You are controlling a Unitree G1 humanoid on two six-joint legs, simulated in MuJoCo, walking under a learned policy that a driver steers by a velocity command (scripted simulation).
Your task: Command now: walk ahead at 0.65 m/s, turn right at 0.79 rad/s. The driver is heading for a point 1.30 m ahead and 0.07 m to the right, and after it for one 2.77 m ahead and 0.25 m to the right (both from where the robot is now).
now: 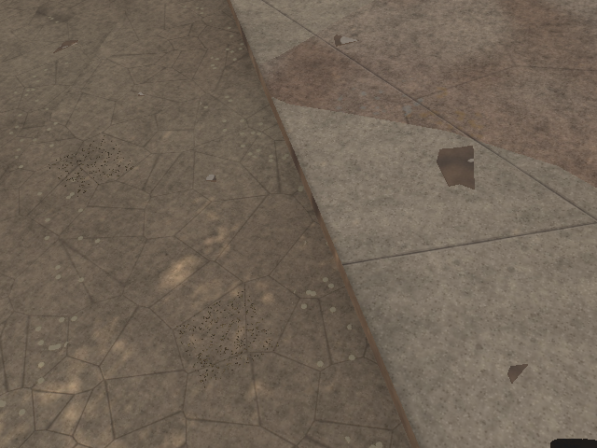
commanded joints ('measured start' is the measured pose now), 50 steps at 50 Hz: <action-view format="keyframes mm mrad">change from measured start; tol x32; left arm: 1 -22 222 65 -43 37 18 -2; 29 -730 5 -96 -334 66 16 -62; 35 -12 306 40 -124 93 -18 9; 50 -318 226 40 -55 -29 -50 89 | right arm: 1 -134 -37 7 -84 -86 26 34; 8 -265 -70 26 -153 -19 35 23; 13 425 -318 -53 -20 -60 5 -54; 50 197 -40 -19 21 55 32 30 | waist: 1 0 -135 71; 10 -45 -202 40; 14 -158 352 -297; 28 -21 -68 208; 34 272 121 -262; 35 164 -256 -419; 45 -124 -131 157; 50 -172 -164 -40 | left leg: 1 -244 19 39 -54 94 -57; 11 435 -8 51 -451 125 -41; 14 796 486 -830 -810 -718 67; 28 370 252 3 -1017 130 153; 33 296 278 76 -461 1612 147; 34 146 234 50 -77 1310 98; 35 -112 48 4 358 64 71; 45 -255 119 68 217 197 56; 50 236 -68 237 -347 450 21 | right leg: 1 101 -146 304 -255 -15 -143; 11 -134 -116 321 30 513 -59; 14 -615 76 52 865 -151 -14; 25 -1075 -37 81 1249 -47 -33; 27 -1142 -89 1 1112 -76 -39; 32 -149 55 -311 643 -58 -58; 35 464 -426 570 130 -356 -94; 40 -97 -343 210 -92 -119 -25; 50 -18 -188 -352 36 1101 72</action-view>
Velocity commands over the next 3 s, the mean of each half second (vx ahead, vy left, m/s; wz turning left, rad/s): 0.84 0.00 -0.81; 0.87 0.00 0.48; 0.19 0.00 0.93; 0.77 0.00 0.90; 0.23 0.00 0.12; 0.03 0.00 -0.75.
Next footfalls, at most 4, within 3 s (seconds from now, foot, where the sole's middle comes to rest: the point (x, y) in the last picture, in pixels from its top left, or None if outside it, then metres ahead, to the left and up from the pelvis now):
0.24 left None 0.31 0.13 -0.78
0.68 right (475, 398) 0.59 -0.26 -0.71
1.06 left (431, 247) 1.01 -0.20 -0.71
1.52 right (498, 223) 1.09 -0.39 -0.71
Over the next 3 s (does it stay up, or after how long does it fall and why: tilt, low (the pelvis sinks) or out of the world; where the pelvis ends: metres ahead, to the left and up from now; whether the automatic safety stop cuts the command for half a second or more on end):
stays up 1.34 0.12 0.01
